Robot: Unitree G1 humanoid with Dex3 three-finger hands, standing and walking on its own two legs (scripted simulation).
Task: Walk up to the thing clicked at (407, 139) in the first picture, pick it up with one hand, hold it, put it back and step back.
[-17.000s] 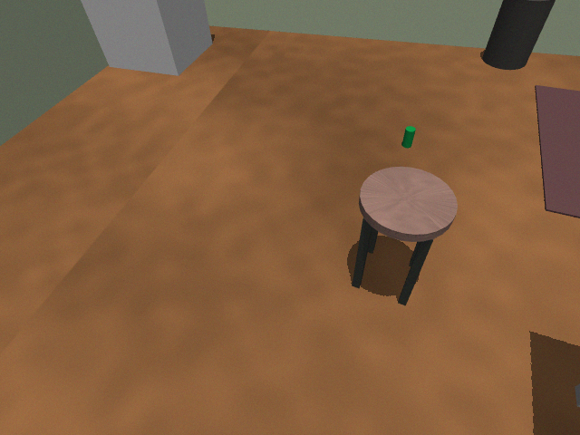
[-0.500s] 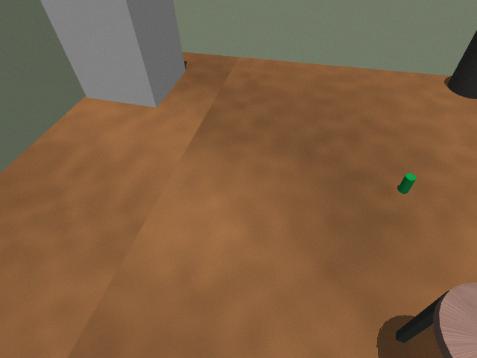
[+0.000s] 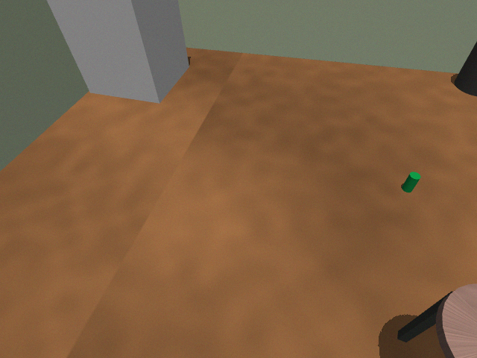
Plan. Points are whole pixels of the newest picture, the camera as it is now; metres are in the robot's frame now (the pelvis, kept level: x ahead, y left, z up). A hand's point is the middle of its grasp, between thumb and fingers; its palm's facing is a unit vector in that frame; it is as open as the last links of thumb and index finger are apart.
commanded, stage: stand
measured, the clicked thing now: (410, 182) +1.09 -0.82 -0.73
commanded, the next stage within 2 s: walk up in 0.74 s
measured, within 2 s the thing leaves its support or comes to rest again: neither
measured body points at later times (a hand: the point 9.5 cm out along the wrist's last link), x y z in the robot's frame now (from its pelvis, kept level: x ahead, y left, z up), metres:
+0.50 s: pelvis +0.00 +0.00 +0.00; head +0.01 +0.00 +0.45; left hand +0.08 +0.30 -0.13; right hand +0.08 -0.30 -0.13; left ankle +0.02 +0.12 -0.75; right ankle -0.03 -0.14 -0.75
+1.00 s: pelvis -0.02 -0.02 -0.01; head +0.01 -0.01 +0.44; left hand +0.04 +0.31 -0.13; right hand +0.09 -0.33 -0.13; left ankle +0.00 +0.11 -0.72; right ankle -0.03 -0.14 -0.75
